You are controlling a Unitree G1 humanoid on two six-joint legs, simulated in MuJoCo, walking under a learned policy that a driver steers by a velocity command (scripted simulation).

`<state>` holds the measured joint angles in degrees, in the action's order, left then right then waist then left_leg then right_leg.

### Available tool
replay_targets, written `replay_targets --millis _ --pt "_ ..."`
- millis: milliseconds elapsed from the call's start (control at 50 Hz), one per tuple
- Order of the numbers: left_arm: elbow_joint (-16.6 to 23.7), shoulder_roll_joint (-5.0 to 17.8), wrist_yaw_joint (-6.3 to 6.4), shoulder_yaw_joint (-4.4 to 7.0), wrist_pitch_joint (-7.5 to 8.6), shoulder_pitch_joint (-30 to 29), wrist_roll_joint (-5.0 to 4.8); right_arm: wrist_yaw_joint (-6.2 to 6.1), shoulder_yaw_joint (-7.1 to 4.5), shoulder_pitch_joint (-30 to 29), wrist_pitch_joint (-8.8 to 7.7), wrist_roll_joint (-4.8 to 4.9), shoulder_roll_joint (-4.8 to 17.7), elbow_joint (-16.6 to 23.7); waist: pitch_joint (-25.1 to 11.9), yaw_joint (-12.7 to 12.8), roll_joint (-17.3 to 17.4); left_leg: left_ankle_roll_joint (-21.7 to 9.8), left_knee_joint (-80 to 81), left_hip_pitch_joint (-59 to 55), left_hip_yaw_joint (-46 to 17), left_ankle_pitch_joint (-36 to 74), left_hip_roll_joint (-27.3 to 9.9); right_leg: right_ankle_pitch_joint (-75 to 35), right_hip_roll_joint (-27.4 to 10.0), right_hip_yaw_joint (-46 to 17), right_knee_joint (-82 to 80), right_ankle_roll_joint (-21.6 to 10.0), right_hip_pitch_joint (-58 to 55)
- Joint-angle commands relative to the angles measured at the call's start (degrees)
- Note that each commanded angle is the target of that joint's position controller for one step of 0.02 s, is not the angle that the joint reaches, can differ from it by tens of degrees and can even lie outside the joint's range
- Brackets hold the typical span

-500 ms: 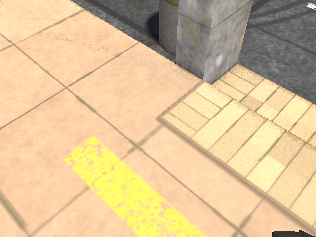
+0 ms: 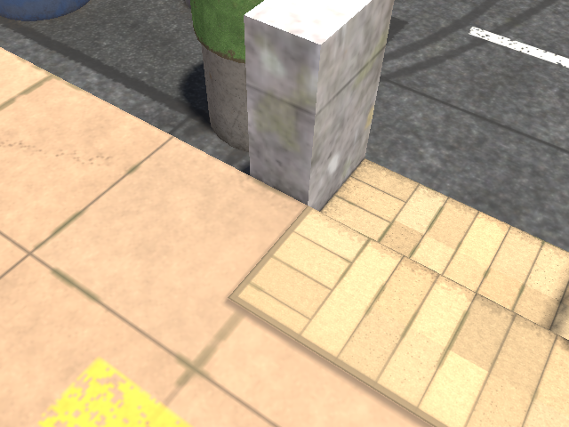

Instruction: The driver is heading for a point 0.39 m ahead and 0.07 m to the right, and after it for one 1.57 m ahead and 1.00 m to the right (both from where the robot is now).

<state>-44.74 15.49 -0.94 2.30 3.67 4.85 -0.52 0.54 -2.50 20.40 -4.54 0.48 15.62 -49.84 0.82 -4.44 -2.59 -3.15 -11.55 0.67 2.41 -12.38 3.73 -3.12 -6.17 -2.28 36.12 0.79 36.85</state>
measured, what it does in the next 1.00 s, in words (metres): walks ahead, turning right: right foot, then left foot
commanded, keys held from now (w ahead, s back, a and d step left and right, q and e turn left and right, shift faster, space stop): w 0.24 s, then w+e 0.76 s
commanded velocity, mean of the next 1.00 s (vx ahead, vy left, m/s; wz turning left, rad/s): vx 0.50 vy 0.00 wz -0.32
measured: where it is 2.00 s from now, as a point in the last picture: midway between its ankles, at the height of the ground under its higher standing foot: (308, 333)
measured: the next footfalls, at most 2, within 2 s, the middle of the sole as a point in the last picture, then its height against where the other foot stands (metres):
right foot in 0.14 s outside the picture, level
left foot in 0.66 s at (242, 408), level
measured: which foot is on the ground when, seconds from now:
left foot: down 0.00-0.14, up 0.16-0.64, down 0.66-1.00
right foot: up 0.00-0.12, down 0.14-0.66, up 0.68-1.00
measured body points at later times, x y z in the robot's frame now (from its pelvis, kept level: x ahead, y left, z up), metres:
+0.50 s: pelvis +0.26 -0.06 +0.00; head +0.29 -0.07 +0.45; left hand +0.29 +0.22 -0.12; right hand +0.45 -0.32 -0.10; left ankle +0.45 +0.12 -0.69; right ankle +0.22 -0.14 -0.75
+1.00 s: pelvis +0.52 -0.04 +0.00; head +0.54 -0.05 +0.45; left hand +0.78 +0.14 -0.09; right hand +0.43 -0.32 -0.13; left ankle +0.50 +0.08 -0.75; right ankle +0.60 -0.25 -0.68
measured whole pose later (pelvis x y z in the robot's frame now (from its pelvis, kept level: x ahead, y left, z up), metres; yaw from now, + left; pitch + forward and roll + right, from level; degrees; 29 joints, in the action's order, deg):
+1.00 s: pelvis +0.52 -0.04 +0.00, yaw -22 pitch +0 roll +2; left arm -40.4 17.2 -0.9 4.8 1.2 8.7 -1.5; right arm -0.3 -4.6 17.5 -5.0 -0.3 16.0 -51.7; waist 2.3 -4.4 -2.5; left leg -0.6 -13.1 1.1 10.4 -12.4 0.2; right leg 3.0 -6.2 -2.8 49.0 -0.5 39.3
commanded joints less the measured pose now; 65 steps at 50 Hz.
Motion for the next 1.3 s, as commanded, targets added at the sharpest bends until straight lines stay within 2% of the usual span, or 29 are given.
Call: replay_targets --millis 20,100,140,160,180,200,220,260,340,520,600,640,660,680,700,720,760,820,980,1080,1100,1120,1140,1160,1180,1200,1220,1260,1300 --pt "5.85 3.47 -0.89 0.50 1.30 -7.90 -0.40 -0.49 -2.44 2.18 0.16 0.40 10.14 0.96 3.55 -0.68 5.92 -8.43 2.46 -0.52 -7.69 13.50 -17.03 0.15 1.35 1.10 -4.30 -0.85 0.79" --pt "5.88 5.70 -1.73 1.26 1.91 -4.93 -0.35 -1.03 -3.01 0.95 1.23 0.73 11.37 0.01 1.21 2.57 7.63 -6.54 -4.33 -5.24 -7.98 26.07 -18.76 7.62 3.60 2.55 -7.81 -4.01 -6.11" --pt "1.36 9.98 -1.00 3.60 1.92 10.02 0.07 -1.23 -2.29 -0.27 1.69 0.39 9.75 0.51 -8.56 9.71 5.95 -3.66 -22.07 0.91 -3.74 35.50 -13.75 5.42 4.66 3.60 -8.76 -7.34 -28.80" --pt "0.03 15.11 -0.49 4.86 1.70 18.53 0.98 -1.11 -0.80 2.95 1.06 -0.71 5.65 2.22 -17.66 10.61 -2.83 -0.40 -42.63 18.99 -0.62 17.76 -8.05 6.02 -8.76 -14.20 -7.11 -13.52 -50.32" --pt "-0.82 15.25 -0.73 4.75 1.36 20.72 0.31 -0.76 0.45 6.69 -0.16 -0.54 1.65 1.71 -22.51 9.36 -13.69 1.55 -56.16 35.21 -5.10 -20.80 -0.03 16.37 -16.29 -35.94 -15.13 -19.09 -60.38" --pt "-0.49 10.52 -0.69 3.37 1.38 19.05 -0.23 -0.29 -1.04 1.84 -1.11 1.00 7.76 2.11 -17.06 10.83 -7.90 0.72 -61.85 41.39 -9.91 -20.64 -3.44 23.37 -14.65 -34.25 -17.89 -16.95 -56.48" --pt "0.26 9.13 -0.59 2.80 1.35 14.39 -0.29 -0.07 -1.50 -2.57 -1.66 1.90 9.30 3.64 -9.51 9.56 -5.45 0.02 -61.09 43.44 -7.87 -14.99 -6.49 21.32 -13.02 -26.56 -19.48 -14.99 -48.31" --pt "1.20 6.51 -0.85 2.00 1.51 8.45 0.59 -0.47 -1.79 -5.64 -1.48 0.45 8.31 4.14 -2.95 6.31 -1.34 0.58 -55.20 38.83 -6.39 -6.47 -10.53 12.22 -8.70 -17.99 -23.17 -13.91 -34.73" --pt "0.35 7.04 -0.62 2.25 2.17 8.39 0.18 -0.89 -1.57 -5.18 -0.03 -0.71 5.25 4.51 -1.32 3.39 -1.64 3.29 -47.30 34.38 -5.73 -1.18 -11.35 3.73 -5.65 -12.12 -27.75 -15.52 -27.15" --pt "-3.09 9.64 1.57 3.34 0.63 17.16 -0.97 0.21 -0.87 -23.28 -1.31 0.10 3.74 9.71 1.87 8.51 -1.35 5.79 -19.68 30.69 -5.57 17.21 -6.56 5.88 -3.48 -9.64 -25.41 -12.75 -27.83" --pt "-3.06 10.40 2.23 3.97 -0.30 16.96 -1.03 0.80 -1.76 -22.45 -2.23 0.39 6.72 10.03 1.07 6.53 -2.94 4.08 -15.27 25.13 -6.81 11.42 -6.01 7.18 -5.72 -14.68 -19.60 -11.21 -31.30" --pt "-2.38 8.34 2.21 3.41 -0.72 16.13 -0.71 0.35 -3.17 -12.99 -2.64 0.03 9.24 7.41 -3.88 1.86 -2.63 1.46 -12.67 11.21 -5.53 8.74 -5.95 2.66 -1.92 -13.65 -9.94 -9.01 -29.12" --pt "-0.89 4.84 1.99 2.16 -0.74 15.68 0.17 -0.11 -4.11 -4.03 -2.86 -0.97 12.39 6.26 -12.15 -1.85 2.42 -1.99 -14.28 -3.60 -13.15 6.66 -14.39 9.13 2.43 -10.24 5.68 -7.06 -21.88" --pt "0.78 -0.33 1.87 0.77 0.12 23.18 -0.58 -0.18 -5.29 0.66 -1.96 -1.16 17.10 4.96 -19.79 0.88 19.11 -10.19 -10.59 -22.95 -35.75 -1.61 -27.84 34.04 10.79 -2.85 25.00 -3.13 -1.26" --pt "0.40 4.65 1.97 1.68 0.48 22.76 -1.92 0.10 -4.29 0.53 -1.64 -0.59 12.60 4.96 -18.65 0.17 18.74 -11.21 -5.85 -21.15 -44.74 -14.32 -28.87 37.40 7.33 -6.23 34.22 -2.84 6.56" --pt "1.06 9.04 2.09 2.95 0.30 17.50 -2.28 0.06 -3.10 -2.91 -1.68 -0.45 8.30 5.90 -10.62 -0.55 12.50 -8.42 -4.65 -13.93 -36.12 -15.44 -26.11 32.43 4.81 -6.58 36.40 -3.05 8.54" --pt "2.13 8.10 2.22 3.34 -0.24 13.34 -1.28 0.07 -2.20 -8.89 -1.26 -0.91 5.35 5.90 -2.93 1.86 9.12 -6.06 -2.26 -1.54 -22.96 -3.72 -21.38 24.56 1.25 -4.79 32.96 -2.31 5.32" --pt "3.18 4.26 1.39 3.06 -1.43 12.80 -1.35 -0.32 -2.51 -10.23 -1.61 -1.11 5.28 4.84 -0.32 3.70 9.74 -6.06 2.16 5.52 -13.18 4.19 -19.15 19.94 -1.04 -3.32 29.47 -1.78 0.96" --pt "8.39 3.19 -0.39 2.52 -1.77 2.35 -0.97 -1.16 -3.96 -7.68 -1.43 -0.72 9.31 2.49 2.42 1.83 6.05 -6.11 4.85 3.13 1.79 13.14 -18.67 2.31 -0.89 -0.44 10.63 -1.32 2.25" --pt "12.07 2.85 -1.73 2.24 -2.40 -4.35 -1.06 -0.99 -4.57 -3.36 -0.42 0.89 10.75 0.33 4.72 0.25 5.96 -4.30 2.36 -3.85 5.86 16.35 -20.94 4.40 0.23 2.86 1.81 -3.88 1.90" --pt "12.39 4.26 -1.63 3.01 -1.82 -1.76 -0.20 -1.27 -4.18 -2.87 0.87 0.89 9.71 -0.89 3.15 2.87 11.06 -2.58 -5.18 -1.77 9.83 24.23 -15.04 7.81 2.89 4.22 0.38 -4.87 -5.18" --pt "8.26 7.98 -0.36 4.82 -1.28 11.55 1.05 -1.94 -3.72 -3.61 2.45 0.83 8.77 -0.56 -3.09 9.34 10.18 -0.59 -19.47 2.18 13.31 30.01 -9.56 2.11 9.89 9.19 -5.16 -5.20 -20.42" --pt "6.46 11.49 0.94 6.31 -1.02 18.15 1.65 -1.84 -3.35 -1.37 2.47 -0.36 8.75 -0.23 -7.50 12.43 6.00 2.97 -31.87 12.58 13.44 23.77 -6.92 -8.78 10.01 7.35 -6.61 -5.93 -36.19" --pt "5.87 16.62 1.82 7.14 -0.60 22.48 1.16 -1.81 -1.89 -0.86 2.94 -4.76 4.50 1.68 -8.76 12.03 -7.62 6.59 -50.03 33.15 10.30 -22.96 -2.05 -36.50 -4.52 -11.29 -3.11 -7.32 -52.30" --pt "9.21 20.52 2.11 6.14 -0.56 20.90 2.24 -0.88 -1.07 6.77 3.04 -5.23 3.47 0.18 -22.66 7.20 -10.79 8.94 -67.55 33.19 -2.80 -33.43 -0.76 -62.23 -18.25 -31.28 -0.31 -15.86 -54.33" --pt "11.27 18.81 1.43 6.15 -1.16 17.97 1.82 -0.03 -1.70 6.98 3.19 -1.50 7.88 1.59 -30.99 7.81 -9.87 9.43 -75.55 34.72 -10.46 -28.21 -1.21 -41.59 -19.77 -37.05 -7.40 -23.43 -52.07" --pt "11.11 16.81 1.19 5.83 -1.76 14.54 1.43 -0.19 -1.66 -0.26 3.75 0.50 9.13 4.26 -24.07 7.75 -7.82 8.03 -74.91 40.67 -9.44 -20.50 -3.27 -13.27 -16.08 -35.10 -12.95 -21.44 -45.33" --pt "11.99 10.49 2.38 3.76 -3.51 7.59 0.76 -1.34 -1.81 -5.02 6.40 -1.51 10.03 5.06 -11.31 5.78 -1.61 6.60 -68.44 39.89 -8.65 -10.18 -6.75 12.76 -9.92 -26.76 -16.40 -15.01 -26.35" --pt "12.95 10.77 2.75 3.59 -3.82 5.01 2.20 -1.11 -2.15 -2.41 7.88 -2.37 9.55 5.45 -7.28 2.64 -4.89 5.82 -63.49 32.71 -8.22 -7.62 -5.82 16.14 -6.44 -22.11 -19.02 -13.27 -14.51"
Velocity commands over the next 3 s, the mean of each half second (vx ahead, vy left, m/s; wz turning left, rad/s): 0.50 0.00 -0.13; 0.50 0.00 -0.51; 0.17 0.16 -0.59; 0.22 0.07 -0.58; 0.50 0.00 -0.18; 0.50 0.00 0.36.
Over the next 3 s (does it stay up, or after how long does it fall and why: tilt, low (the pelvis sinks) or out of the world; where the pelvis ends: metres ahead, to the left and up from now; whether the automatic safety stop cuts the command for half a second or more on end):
stays up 0.98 -0.58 -0.13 its command is cut before an obstacle after 1.1 s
